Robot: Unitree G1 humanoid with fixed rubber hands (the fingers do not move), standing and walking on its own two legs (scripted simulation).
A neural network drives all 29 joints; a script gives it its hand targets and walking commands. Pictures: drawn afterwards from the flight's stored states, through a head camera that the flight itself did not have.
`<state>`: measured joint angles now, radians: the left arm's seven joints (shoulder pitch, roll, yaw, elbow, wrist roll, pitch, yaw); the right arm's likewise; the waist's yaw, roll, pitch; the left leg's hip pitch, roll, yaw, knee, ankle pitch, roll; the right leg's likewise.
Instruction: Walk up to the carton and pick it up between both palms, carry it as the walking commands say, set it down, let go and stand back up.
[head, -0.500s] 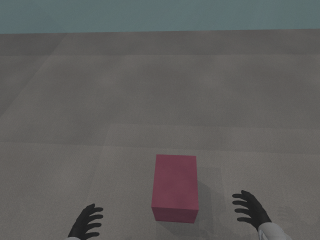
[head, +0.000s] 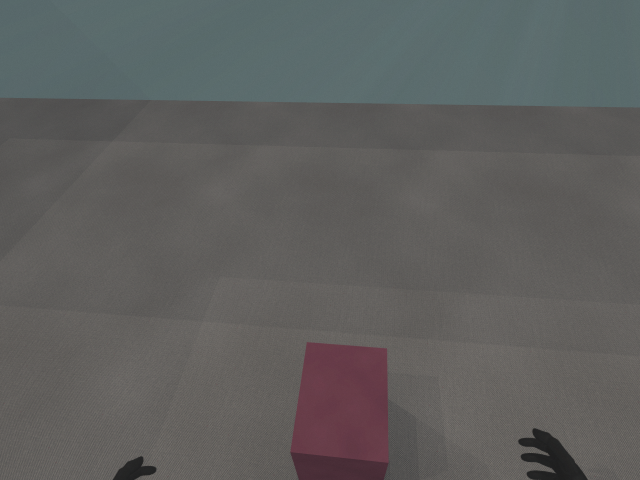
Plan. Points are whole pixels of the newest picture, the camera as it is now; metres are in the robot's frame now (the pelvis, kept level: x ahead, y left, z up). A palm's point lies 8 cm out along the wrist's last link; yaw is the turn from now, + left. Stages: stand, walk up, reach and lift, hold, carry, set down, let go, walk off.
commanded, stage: stand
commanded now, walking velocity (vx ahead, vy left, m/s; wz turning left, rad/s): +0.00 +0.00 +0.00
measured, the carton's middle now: (343, 417) +0.43 -0.02 -0.63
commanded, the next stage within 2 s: none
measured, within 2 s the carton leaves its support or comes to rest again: neither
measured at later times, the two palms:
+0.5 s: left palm out of the picture +0.09 +0.28 -0.08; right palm out of the picture +0.09 -0.30 -0.10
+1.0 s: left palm out of the picture +0.04 +0.29 -0.09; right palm out of the picture +0.03 -0.31 -0.11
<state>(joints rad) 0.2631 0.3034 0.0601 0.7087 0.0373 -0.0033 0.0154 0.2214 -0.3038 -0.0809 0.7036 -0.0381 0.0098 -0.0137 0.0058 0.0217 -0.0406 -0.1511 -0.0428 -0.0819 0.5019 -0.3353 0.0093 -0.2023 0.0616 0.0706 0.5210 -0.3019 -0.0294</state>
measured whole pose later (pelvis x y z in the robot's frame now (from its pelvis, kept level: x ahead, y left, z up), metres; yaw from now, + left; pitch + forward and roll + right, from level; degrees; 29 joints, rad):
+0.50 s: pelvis -0.01 -0.01 +0.00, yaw +0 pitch -2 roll +0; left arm 0.21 0.32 0.04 0.85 0.03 -0.03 0.02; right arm 0.21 -0.32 -0.06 0.87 -0.03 -0.01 -0.02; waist 0.00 0.01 -0.03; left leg -0.11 -0.03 -0.08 0.44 -0.29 0.00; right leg -0.17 0.07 0.07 0.46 -0.25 -0.04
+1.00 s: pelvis -0.04 -0.01 +0.01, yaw +0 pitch -4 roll +0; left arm 0.18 0.34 0.01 0.98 0.02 -0.03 0.01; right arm 0.20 -0.35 -0.04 1.00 -0.01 -0.02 0.00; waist 0.00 0.02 0.01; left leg -0.11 -0.03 -0.08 0.39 -0.22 0.00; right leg -0.16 0.06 0.07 0.41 -0.18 -0.03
